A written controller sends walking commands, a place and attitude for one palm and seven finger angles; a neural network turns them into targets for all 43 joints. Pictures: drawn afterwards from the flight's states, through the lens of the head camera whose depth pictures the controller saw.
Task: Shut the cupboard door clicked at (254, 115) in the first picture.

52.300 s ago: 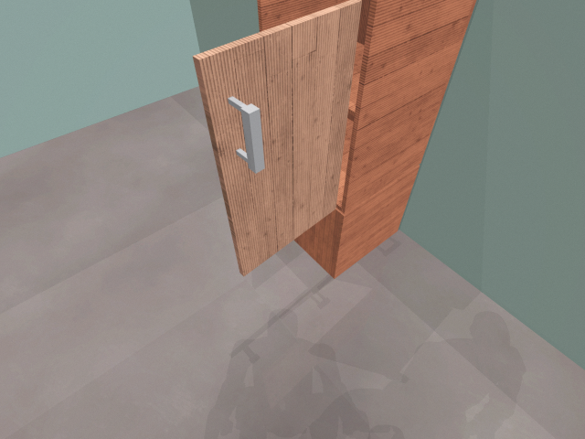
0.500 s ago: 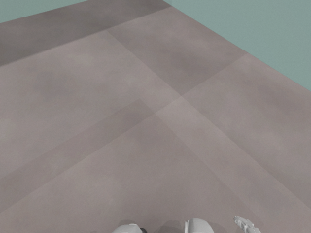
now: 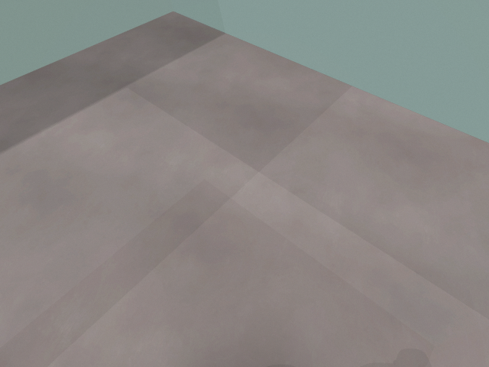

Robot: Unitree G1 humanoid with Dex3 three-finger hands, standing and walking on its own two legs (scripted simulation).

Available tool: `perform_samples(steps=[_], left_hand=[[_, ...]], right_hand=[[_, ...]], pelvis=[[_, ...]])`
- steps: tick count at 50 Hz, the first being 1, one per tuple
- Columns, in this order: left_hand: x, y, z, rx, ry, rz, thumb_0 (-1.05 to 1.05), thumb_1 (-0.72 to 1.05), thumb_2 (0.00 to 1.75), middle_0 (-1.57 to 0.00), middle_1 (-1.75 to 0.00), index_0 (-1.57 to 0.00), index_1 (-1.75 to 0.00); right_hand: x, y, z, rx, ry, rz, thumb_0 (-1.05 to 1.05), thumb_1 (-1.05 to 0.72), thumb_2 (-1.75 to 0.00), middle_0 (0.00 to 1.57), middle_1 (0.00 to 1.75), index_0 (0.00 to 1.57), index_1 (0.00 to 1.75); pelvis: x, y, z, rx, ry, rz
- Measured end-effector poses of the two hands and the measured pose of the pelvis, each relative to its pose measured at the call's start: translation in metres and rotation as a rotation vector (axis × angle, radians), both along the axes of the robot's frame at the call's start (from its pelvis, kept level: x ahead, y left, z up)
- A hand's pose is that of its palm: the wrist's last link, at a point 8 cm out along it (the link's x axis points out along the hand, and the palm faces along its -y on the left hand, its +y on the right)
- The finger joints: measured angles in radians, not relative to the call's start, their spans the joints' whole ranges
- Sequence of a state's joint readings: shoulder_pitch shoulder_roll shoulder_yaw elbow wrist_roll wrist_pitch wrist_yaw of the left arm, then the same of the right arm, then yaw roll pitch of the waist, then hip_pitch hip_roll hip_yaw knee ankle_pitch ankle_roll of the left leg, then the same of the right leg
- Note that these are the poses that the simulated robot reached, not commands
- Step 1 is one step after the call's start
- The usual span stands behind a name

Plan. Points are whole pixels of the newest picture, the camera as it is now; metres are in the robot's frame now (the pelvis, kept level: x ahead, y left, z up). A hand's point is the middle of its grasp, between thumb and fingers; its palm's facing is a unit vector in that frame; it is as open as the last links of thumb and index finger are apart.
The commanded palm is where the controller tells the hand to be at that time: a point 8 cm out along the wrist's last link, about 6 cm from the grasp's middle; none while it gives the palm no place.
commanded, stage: turn to face it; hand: left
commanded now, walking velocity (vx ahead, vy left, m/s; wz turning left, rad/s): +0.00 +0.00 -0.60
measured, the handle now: out of the picture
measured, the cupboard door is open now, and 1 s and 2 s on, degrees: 28 28 28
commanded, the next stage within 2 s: none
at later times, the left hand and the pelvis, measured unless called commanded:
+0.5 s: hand (123, 357) +0.16 +0.24 -0.16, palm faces -0.20 -0.96 -0.22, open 7.4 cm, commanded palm none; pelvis +0.01 +0.05 +0.01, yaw -16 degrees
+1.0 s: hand (178, 337) +0.19 +0.14 -0.16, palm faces -0.53 -0.82 -0.21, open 7.4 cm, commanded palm none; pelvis +0.02 +0.03 +0.00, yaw -33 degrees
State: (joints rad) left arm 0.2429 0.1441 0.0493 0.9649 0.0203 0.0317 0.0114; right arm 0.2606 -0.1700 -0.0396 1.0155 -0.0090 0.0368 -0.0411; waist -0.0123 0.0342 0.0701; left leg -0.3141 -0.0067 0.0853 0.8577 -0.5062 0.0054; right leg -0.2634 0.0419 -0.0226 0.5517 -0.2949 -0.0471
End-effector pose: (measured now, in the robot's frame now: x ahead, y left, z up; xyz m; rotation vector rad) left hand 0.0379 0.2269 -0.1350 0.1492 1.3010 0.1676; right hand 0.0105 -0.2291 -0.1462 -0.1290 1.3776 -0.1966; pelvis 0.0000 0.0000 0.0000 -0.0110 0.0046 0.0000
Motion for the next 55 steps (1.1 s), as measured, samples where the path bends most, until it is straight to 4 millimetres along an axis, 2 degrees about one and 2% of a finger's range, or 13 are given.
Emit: perform_samples(steps=[4,9,14,17,21,26,30,34,36,39,43,48,55], left_hand=[[0.001,0.002,0.006,0.013,0.021,-0.007,0.00,0.92,0.90,-0.21,-0.30,-0.21,-0.29],[0.010,0.015,0.008,0.017,0.030,-0.043,0.00,0.91,0.90,-0.21,-0.30,-0.21,-0.29],[0.033,0.039,0.000,0.011,0.014,-0.089,0.01,0.91,0.90,-0.21,-0.30,-0.21,-0.29],[0.054,0.056,-0.010,0.007,-0.006,-0.119,0.01,0.91,0.90,-0.21,-0.30,-0.21,-0.29],[0.088,0.066,-0.004,0.009,-0.045,-0.190,0.01,0.91,0.90,-0.20,-0.30,-0.20,-0.29],[0.129,0.060,0.012,0.009,-0.106,-0.288,0.01,0.91,0.90,-0.20,-0.30,-0.20,-0.29],[0.156,0.040,0.019,0.016,-0.137,-0.380,0.01,0.91,0.90,-0.20,-0.30,-0.20,-0.29],[0.177,0.009,0.021,0.032,-0.174,-0.477,0.01,0.91,0.90,-0.20,-0.30,-0.20,-0.29],[0.182,-0.006,0.019,0.043,-0.198,-0.516,0.01,0.91,0.90,-0.20,-0.30,-0.20,-0.29],[0.178,-0.021,0.023,0.043,-0.189,-0.544,0.00,0.91,0.90,-0.20,-0.30,-0.20,-0.29],[0.171,-0.033,0.023,0.030,-0.136,-0.577,0.00,0.91,0.90,-0.20,-0.30,-0.20,-0.29],[0.172,-0.039,0.014,-0.005,-0.094,-0.615,0.01,0.91,0.90,-0.21,-0.30,-0.21,-0.30],[0.197,-0.028,-0.012,-0.040,-0.052,-0.648,0.01,0.90,0.90,-0.21,-0.30,-0.21,-0.30]], right_hand=[[0.014,-0.008,0.009,-0.013,-0.023,-0.013,0.01,-0.90,-0.90,0.20,0.30,0.20,0.30],[0.043,-0.011,0.020,-0.040,-0.111,-0.027,0.01,-0.90,-0.90,0.20,0.30,0.20,0.30],[0.070,-0.002,0.029,-0.082,-0.216,-0.046,0.00,-0.90,-0.90,0.20,0.30,0.20,0.30],[0.075,0.007,0.032,-0.117,-0.271,-0.059,0.00,-0.90,-0.90,0.20,0.30,0.20,0.30],[0.059,0.017,0.042,-0.130,-0.270,-0.084,0.00,-0.90,-0.90,0.20,0.30,0.20,0.30],[0.025,0.019,0.044,-0.130,-0.224,-0.159,0.00,-0.90,-0.90,0.20,0.30,0.21,0.30],[-0.009,0.013,0.035,-0.118,-0.184,-0.245,0.00,-0.90,-0.90,0.20,0.30,0.21,0.30],[-0.048,-0.001,0.014,-0.097,-0.144,-0.341,0.00,-0.90,-0.90,0.20,0.30,0.21,0.30],[-0.065,-0.008,0.001,-0.090,-0.116,-0.383,0.00,-0.90,-0.90,0.20,0.30,0.21,0.30],[-0.082,-0.012,0.000,-0.089,-0.071,-0.429,0.01,-0.90,-0.90,0.20,0.30,0.20,0.30],[-0.087,-0.012,0.013,-0.090,-0.075,-0.464,0.01,-0.90,-0.90,0.20,0.30,0.20,0.30],[-0.081,-0.006,0.024,-0.109,-0.099,-0.499,0.01,-0.90,-0.90,0.20,0.30,0.20,0.30],[-0.062,0.017,0.030,-0.171,-0.157,-0.542,0.00,-0.90,-0.90,0.20,0.30,0.20,0.30]], pelvis=[[0.002,-0.001,0.006,0.009,0.005,-0.032],[0.005,0.007,0.009,0.017,0.012,-0.076],[0.009,0.027,0.005,0.015,0.017,-0.134],[0.013,0.041,-0.004,0.004,0.019,-0.171],[0.014,0.047,0.003,-0.009,0.001,-0.233],[0.013,0.049,0.010,-0.031,-0.003,-0.302],[0.012,0.044,0.008,-0.028,-0.003,-0.363],[0.010,0.031,-0.003,-0.009,-0.006,-0.421],[0.008,0.025,-0.011,-0.005,-0.005,-0.444],[0.007,0.024,-0.006,-0.001,-0.003,-0.467],[0.008,0.022,0.003,0.018,0.008,-0.509],[0.014,0.025,0.006,0.021,0.020,-0.556],[0.033,0.044,-0.004,0.006,0.035,-0.637]])
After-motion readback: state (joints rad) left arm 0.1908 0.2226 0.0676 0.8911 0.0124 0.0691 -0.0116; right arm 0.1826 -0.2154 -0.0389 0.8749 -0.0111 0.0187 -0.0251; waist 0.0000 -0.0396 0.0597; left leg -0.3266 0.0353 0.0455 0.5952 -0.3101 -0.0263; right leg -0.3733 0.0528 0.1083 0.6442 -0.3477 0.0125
